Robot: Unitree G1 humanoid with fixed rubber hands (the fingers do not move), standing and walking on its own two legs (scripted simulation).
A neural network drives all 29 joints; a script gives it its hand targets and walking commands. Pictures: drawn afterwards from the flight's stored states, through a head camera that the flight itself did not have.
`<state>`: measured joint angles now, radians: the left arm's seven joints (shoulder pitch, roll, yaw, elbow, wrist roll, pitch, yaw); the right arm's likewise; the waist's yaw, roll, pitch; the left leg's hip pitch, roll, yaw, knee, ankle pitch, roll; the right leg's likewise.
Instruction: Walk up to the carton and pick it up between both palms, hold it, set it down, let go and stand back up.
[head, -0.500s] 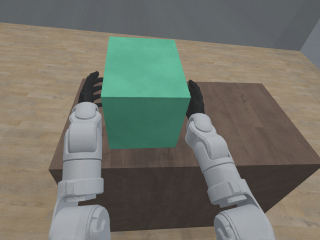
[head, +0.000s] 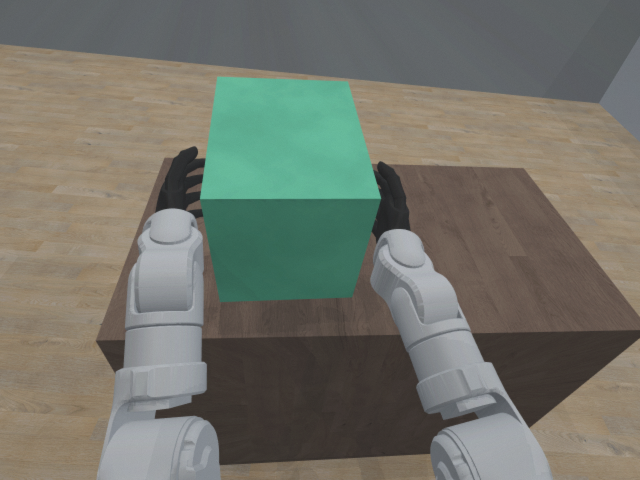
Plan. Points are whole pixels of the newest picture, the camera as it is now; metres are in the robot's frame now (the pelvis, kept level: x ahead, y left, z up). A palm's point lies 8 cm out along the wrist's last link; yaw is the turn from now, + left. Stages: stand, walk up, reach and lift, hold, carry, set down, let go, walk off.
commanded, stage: hold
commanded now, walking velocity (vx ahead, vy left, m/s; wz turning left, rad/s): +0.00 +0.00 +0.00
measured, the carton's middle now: (285, 188) +0.41 +0.01 +0.18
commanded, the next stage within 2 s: set down in 1.24 s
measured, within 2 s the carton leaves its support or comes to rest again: neither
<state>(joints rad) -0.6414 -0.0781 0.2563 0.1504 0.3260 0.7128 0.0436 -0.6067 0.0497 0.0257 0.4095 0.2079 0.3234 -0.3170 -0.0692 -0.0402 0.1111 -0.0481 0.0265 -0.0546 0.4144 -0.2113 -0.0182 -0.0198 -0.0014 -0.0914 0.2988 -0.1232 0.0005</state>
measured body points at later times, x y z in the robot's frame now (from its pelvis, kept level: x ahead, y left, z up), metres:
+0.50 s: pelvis +0.00 +0.00 +0.00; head -0.02 +0.02 +0.45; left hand +0.39 +0.14 +0.17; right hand +0.38 -0.12 +0.16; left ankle +0.02 +0.13 -0.74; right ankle +0.04 -0.12 -0.75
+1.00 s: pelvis -0.01 +0.00 +0.00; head -0.02 +0.03 +0.45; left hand +0.39 +0.14 +0.17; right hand +0.37 -0.11 +0.16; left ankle +0.02 +0.13 -0.75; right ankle +0.04 -0.12 -0.75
